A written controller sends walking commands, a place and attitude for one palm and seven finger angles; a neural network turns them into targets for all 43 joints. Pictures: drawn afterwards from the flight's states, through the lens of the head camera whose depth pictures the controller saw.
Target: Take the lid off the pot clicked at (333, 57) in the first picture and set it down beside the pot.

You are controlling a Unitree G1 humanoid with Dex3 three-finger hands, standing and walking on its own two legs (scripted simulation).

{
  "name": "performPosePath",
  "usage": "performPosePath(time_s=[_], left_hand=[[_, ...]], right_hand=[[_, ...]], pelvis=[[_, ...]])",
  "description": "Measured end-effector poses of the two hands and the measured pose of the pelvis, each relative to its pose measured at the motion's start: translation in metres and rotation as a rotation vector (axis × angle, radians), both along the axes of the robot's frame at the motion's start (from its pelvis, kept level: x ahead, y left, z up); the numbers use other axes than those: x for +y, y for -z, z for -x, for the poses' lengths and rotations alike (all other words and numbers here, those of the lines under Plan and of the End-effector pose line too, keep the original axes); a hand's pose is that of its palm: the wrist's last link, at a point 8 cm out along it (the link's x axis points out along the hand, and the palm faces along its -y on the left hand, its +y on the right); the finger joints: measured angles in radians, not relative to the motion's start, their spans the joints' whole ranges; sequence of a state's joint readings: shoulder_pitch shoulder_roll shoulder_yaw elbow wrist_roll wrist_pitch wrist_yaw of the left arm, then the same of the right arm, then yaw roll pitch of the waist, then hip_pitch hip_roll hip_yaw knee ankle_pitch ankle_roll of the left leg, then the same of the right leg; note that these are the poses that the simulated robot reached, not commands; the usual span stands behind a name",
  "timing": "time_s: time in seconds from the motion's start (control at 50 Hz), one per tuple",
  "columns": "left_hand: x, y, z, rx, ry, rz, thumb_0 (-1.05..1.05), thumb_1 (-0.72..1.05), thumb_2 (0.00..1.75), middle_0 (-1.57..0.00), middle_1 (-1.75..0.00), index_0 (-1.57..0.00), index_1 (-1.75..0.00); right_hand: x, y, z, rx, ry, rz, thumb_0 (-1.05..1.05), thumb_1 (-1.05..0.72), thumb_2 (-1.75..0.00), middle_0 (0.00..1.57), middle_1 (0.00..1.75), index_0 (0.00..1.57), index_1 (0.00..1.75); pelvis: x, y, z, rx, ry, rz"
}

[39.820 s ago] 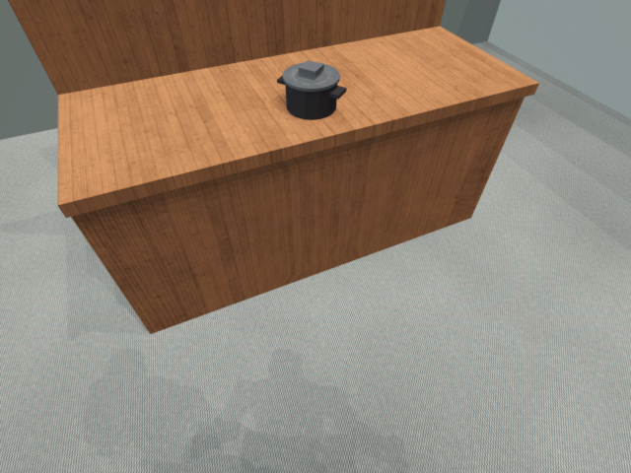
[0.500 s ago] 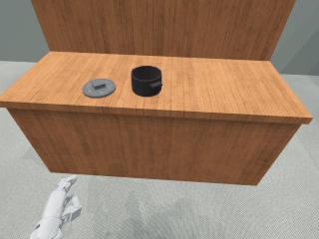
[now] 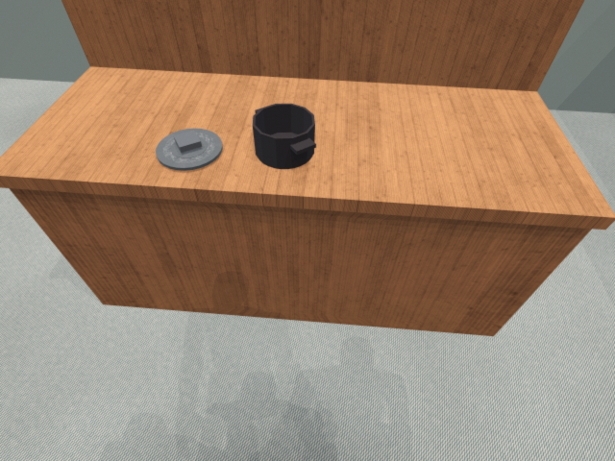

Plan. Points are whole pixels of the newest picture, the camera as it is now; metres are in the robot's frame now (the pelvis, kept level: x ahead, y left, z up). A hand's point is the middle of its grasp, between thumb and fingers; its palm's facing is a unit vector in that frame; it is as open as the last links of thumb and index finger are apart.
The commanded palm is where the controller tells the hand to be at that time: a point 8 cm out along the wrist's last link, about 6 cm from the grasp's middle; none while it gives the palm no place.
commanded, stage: let the arm hang, fingers relaxed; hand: left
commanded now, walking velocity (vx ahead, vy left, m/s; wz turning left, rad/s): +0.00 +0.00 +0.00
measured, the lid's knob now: (187, 141) +0.81 +0.33 -0.08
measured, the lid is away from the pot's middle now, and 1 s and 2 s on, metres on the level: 0.24 0.24 0.24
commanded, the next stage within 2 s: look to check the result in 0.84 s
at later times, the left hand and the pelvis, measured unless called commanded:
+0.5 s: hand out of the picture +0.03 +0.17 -0.18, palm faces +0.03 -0.98 -0.18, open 7.4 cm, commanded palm none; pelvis +0.03 +0.01 +0.00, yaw +0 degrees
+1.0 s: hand out of the picture +0.04 +0.17 -0.18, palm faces +0.02 -0.98 -0.17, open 7.4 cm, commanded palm none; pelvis +0.05 +0.01 +0.00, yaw -1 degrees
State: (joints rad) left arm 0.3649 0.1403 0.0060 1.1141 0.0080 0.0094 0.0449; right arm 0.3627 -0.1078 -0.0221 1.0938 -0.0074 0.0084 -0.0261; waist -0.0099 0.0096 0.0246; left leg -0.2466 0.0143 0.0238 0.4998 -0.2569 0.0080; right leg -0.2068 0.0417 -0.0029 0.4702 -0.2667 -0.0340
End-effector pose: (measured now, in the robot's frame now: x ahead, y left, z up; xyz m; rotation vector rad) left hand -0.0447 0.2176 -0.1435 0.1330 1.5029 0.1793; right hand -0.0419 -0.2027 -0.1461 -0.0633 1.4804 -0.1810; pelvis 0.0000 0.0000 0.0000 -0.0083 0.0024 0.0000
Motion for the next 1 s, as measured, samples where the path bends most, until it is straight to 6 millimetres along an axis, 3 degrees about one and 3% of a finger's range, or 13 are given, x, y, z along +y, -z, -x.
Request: performPosePath(time_s=[0.14, 0.44, 1.0], left_hand=[[-0.017, 0.006, -0.032, -0.067, 0.005, 0.046, 0.01, 0.91, 0.90, -0.20, -0.30, -0.20, -0.30], [-0.002, 0.007, -0.063, -0.092, 0.019, 0.021, 0.01, 0.92, 0.90, -0.20, -0.30, -0.20, -0.30], [0.002, 0.008, -0.080, -0.065, 0.027, 0.022, 0.01, 0.92, 0.90, -0.20, -0.30, -0.20, -0.30]], right_hand=[[0.004, 0.001, -0.028, -0.041, -0.013, 0.010, 0.01, -0.93, -0.90, 0.20, 0.30, 0.20, 0.30], [-0.002, -0.003, -0.048, -0.058, 0.001, 0.038, 0.00, -0.92, -0.90, 0.19, 0.30, 0.20, 0.30], [0.011, -0.002, -0.057, -0.020, 0.019, 0.026, 0.00, -0.91, -0.90, 0.20, 0.30, 0.20, 0.30]], pelvis=[[0.003, -0.001, -0.009, -0.010, 0.000, -0.003], [0.005, -0.001, -0.027, -0.015, 0.007, -0.002], [0.010, 0.000, -0.047, -0.007, 0.017, -0.003]])
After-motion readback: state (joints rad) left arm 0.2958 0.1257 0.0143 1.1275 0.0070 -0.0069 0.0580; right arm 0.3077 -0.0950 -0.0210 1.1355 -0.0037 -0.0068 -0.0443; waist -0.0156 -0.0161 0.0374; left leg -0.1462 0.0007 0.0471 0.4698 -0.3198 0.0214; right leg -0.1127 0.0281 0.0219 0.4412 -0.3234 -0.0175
